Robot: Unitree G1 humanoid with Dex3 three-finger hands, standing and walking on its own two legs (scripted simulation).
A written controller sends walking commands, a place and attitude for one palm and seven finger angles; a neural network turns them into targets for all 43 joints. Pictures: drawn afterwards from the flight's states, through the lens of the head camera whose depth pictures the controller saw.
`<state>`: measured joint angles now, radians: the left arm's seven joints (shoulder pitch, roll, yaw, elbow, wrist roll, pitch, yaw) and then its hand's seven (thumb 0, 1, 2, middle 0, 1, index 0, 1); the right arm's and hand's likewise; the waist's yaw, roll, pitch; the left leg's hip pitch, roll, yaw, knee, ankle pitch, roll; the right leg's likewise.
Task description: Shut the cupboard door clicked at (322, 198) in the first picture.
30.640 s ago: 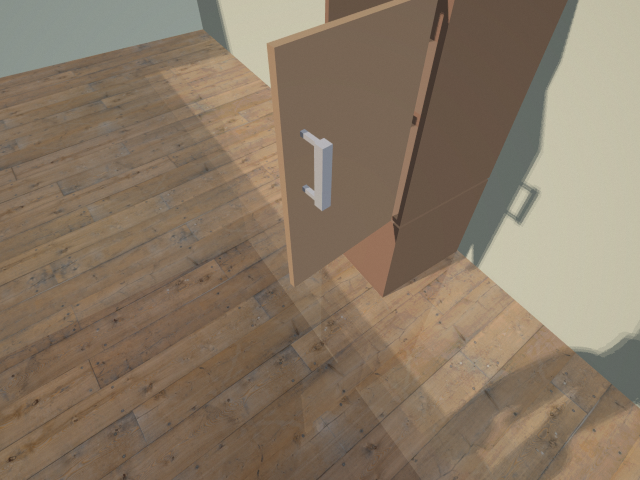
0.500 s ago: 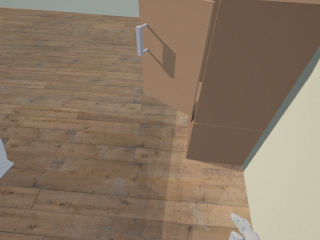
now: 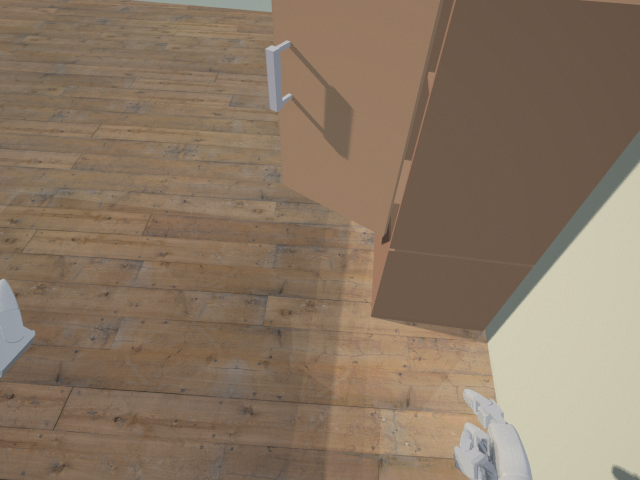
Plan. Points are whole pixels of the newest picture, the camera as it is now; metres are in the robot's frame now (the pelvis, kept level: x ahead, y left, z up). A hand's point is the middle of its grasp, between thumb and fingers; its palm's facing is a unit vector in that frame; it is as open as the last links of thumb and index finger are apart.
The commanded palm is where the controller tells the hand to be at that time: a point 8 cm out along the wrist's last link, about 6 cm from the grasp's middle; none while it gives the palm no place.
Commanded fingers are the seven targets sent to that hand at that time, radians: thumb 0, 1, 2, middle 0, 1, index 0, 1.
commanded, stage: stop stepping back and stand still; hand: left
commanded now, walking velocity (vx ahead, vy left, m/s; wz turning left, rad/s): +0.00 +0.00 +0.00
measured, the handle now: (280, 76) +0.92 +0.14 +0.03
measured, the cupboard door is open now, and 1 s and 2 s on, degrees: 62 62 62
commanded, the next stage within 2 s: let the arm hang, fingers relaxed in 0.12 s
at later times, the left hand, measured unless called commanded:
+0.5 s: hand out of the picture +0.07 +0.19 -0.15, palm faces -0.05 -0.98 -0.21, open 7.4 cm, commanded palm none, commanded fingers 0.00 0.90 0.90 -0.20 -0.30 -0.20 -0.30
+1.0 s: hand out of the picture -0.05 +0.21 -0.16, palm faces +0.03 -0.97 -0.26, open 7.4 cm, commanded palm none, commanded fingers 0.00 0.90 0.90 -0.20 -0.30 -0.20 -0.30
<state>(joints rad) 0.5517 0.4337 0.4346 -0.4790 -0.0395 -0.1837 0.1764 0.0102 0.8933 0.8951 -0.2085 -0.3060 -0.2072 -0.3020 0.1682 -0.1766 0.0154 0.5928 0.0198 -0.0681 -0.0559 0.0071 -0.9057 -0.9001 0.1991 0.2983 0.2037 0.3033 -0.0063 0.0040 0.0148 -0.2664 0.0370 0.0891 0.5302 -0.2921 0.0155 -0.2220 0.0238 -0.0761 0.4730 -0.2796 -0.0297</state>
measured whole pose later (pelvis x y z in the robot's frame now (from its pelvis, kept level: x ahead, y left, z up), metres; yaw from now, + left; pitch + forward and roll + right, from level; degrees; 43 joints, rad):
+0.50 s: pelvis -0.03 +0.01 -0.01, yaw +1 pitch +0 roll +1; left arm 0.27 0.20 -0.03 0.69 0.02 0.06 0.00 0.01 0.91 0.89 -0.20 -0.30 -0.20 -0.30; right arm 0.19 -0.28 0.01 0.83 -0.02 0.01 0.01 0.00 -0.91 -0.90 0.20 0.30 0.20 0.30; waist -0.03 -0.01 0.05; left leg -0.30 -0.01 0.10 0.56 -0.26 0.04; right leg -0.29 -0.03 -0.07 0.59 -0.30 -0.02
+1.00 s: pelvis -0.04 +0.01 +0.01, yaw +0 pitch -1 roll +0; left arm 0.30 0.20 0.02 1.11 0.02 0.01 0.02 0.00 0.91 0.90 -0.20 -0.30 -0.20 -0.30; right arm 0.29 -0.17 0.00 1.09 -0.01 0.02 -0.01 0.00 -0.91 -0.90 0.20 0.30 0.20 0.30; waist 0.00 0.03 0.03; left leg -0.22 0.00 0.11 0.42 -0.19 0.04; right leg -0.20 -0.01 -0.06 0.42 -0.20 -0.02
